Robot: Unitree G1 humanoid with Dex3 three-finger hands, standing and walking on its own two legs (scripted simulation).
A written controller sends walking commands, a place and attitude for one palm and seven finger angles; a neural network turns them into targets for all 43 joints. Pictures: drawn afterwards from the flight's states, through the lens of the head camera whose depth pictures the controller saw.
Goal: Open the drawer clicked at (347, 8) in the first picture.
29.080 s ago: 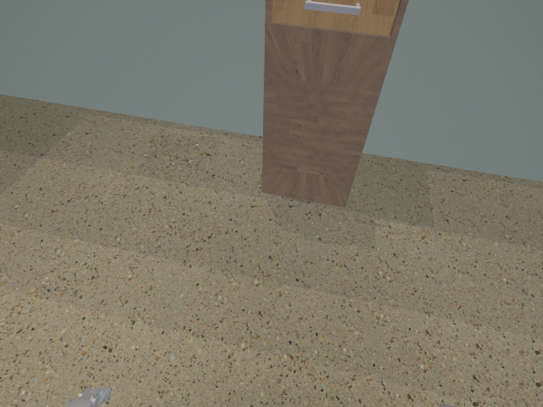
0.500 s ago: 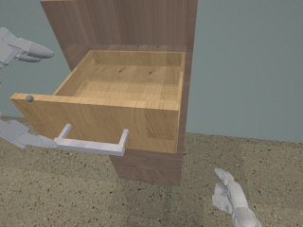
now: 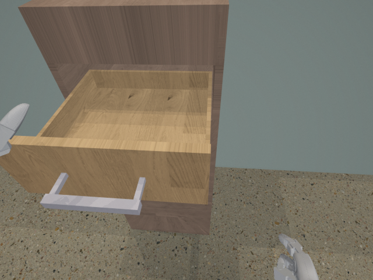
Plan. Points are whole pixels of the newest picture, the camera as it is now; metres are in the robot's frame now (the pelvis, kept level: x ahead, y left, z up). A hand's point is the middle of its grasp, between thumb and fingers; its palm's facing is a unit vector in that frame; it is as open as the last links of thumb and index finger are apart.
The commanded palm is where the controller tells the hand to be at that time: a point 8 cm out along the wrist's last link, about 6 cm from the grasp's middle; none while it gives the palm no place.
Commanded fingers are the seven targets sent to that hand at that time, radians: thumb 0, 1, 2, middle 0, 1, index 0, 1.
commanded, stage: draw the hand back to the body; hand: left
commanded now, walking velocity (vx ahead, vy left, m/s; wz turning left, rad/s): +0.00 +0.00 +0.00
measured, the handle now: (96, 192) +0.22 +0.19 +0.14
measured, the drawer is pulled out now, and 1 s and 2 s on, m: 0.27 0.27 0.27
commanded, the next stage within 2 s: step back with the hand held close in 0.38 s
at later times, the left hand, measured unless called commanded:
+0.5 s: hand out of the picture +0.18 +0.23 +0.32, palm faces +0.61 -0.75 -0.25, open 7.5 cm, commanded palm +0.12 +0.27 +0.32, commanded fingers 0.00 0.90 0.90 -0.20 -0.30 -0.20 -0.30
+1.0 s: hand out of the picture +0.10 +0.24 +0.32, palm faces +0.65 -0.66 -0.38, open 7.4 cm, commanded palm +0.04 +0.29 +0.32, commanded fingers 0.00 0.90 0.90 -0.20 -0.30 -0.20 -0.30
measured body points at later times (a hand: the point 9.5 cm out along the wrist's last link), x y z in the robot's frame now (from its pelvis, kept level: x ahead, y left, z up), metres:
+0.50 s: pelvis -0.01 -0.01 +0.00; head -0.03 -0.03 +0.45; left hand +0.14 +0.27 +0.33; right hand +0.20 -0.21 -0.08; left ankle -0.02 +0.11 -0.74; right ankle +0.00 -0.11 -0.74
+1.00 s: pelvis -0.09 +0.01 -0.02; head -0.08 +0.01 +0.43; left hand +0.06 +0.27 +0.34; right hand +0.08 -0.23 -0.10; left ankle -0.02 +0.11 -0.74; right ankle +0.00 -0.11 -0.74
